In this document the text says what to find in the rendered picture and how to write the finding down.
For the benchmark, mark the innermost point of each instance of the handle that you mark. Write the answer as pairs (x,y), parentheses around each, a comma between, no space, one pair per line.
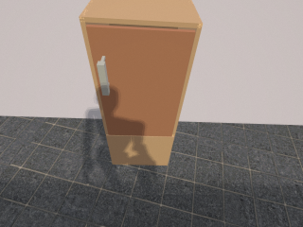
(103,77)

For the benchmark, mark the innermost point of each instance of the cupboard door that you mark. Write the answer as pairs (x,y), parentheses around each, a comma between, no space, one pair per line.
(146,69)

